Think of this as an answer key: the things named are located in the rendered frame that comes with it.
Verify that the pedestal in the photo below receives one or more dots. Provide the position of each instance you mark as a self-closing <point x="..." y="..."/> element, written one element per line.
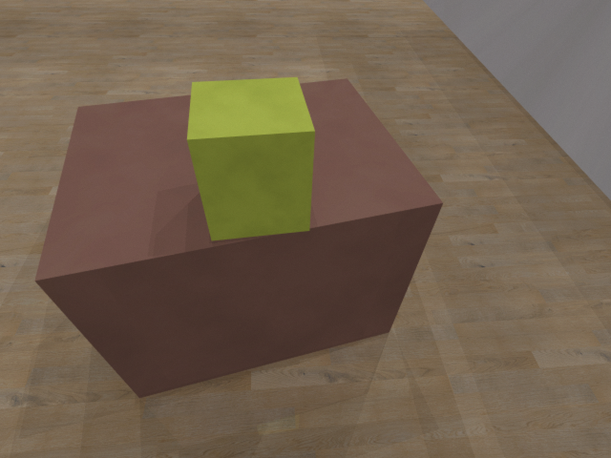
<point x="128" y="256"/>

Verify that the carton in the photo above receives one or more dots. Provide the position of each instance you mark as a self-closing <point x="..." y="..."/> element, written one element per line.
<point x="252" y="146"/>

